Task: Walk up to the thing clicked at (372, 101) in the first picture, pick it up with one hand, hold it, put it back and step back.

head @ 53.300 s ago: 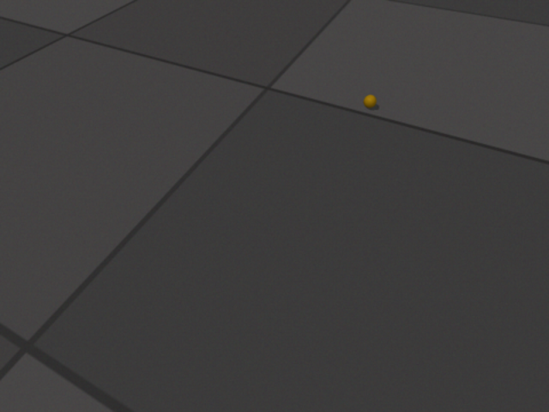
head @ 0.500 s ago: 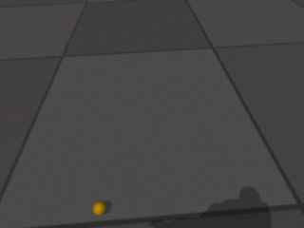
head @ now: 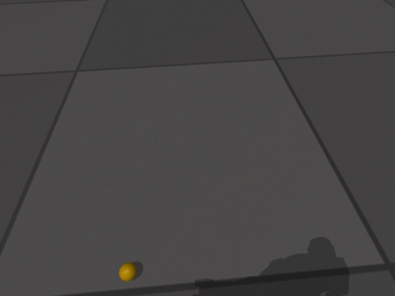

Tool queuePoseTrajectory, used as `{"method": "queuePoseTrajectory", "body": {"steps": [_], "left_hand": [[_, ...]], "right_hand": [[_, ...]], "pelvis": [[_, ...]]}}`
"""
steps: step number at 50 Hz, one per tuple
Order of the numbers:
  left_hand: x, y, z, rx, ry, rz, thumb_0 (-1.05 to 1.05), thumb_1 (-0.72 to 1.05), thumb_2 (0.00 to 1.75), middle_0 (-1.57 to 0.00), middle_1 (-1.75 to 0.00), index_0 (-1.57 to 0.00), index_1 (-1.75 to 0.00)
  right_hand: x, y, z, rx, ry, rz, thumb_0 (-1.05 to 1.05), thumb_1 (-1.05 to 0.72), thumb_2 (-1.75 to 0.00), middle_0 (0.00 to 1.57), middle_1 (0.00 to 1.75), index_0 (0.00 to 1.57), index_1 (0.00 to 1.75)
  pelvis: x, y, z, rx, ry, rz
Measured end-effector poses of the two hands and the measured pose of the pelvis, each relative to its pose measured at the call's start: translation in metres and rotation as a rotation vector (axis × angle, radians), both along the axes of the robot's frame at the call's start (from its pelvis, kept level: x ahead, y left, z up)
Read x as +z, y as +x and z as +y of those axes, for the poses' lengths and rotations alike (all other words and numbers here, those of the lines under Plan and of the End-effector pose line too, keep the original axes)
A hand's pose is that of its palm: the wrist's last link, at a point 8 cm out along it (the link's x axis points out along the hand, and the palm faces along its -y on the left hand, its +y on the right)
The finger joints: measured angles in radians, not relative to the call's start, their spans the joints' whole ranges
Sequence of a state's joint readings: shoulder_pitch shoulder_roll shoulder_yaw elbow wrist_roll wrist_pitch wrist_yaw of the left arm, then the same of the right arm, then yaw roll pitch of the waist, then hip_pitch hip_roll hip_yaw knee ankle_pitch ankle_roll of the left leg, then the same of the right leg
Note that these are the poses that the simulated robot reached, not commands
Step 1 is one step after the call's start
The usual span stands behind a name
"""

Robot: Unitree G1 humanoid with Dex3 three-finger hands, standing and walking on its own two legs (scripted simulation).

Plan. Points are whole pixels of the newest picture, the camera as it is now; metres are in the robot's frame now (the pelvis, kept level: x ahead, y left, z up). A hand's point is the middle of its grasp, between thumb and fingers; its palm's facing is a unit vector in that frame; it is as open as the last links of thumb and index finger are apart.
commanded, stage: stand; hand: left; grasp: from above
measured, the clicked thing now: (127, 271) +0.36 +0.35 -0.74
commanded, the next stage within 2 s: step back in 0.80 s
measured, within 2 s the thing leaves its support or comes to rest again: neither
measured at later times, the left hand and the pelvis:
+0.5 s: hand out of the picture +0.08 +0.25 -0.16, palm faces +0.00 -0.94 -0.34, open 7.4 cm; pelvis +0.00 +0.00 +0.00, yaw +0 degrees
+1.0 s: hand out of the picture +0.07 +0.26 -0.17, palm faces -0.03 -0.91 -0.41, open 7.4 cm; pelvis -0.03 -0.01 -0.01, yaw -1 degrees
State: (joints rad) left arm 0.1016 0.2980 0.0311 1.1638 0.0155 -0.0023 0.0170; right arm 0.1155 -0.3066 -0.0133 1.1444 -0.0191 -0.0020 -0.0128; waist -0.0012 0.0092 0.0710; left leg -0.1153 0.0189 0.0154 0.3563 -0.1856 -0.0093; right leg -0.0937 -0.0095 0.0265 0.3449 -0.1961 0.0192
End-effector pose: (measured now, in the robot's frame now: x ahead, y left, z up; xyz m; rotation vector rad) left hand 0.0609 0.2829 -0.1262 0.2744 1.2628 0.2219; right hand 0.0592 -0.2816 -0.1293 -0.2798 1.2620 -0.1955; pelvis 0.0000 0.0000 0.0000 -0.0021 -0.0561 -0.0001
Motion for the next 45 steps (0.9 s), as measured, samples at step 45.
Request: {"method": "queuePoseTrajectory", "body": {"steps": [45], "left_hand": [[0.003, 0.014, 0.018, -0.032, 0.037, -0.037, 0.00, 0.90, 0.90, -0.21, -0.30, -0.20, -0.30]], "right_hand": [[0.005, 0.006, -0.016, -0.013, -0.027, -0.015, 0.00, -0.90, -0.90, 0.20, 0.29, 0.20, 0.30]], "pelvis": [[-0.004, -0.009, 0.000, -0.006, 0.007, 0.020]]}}
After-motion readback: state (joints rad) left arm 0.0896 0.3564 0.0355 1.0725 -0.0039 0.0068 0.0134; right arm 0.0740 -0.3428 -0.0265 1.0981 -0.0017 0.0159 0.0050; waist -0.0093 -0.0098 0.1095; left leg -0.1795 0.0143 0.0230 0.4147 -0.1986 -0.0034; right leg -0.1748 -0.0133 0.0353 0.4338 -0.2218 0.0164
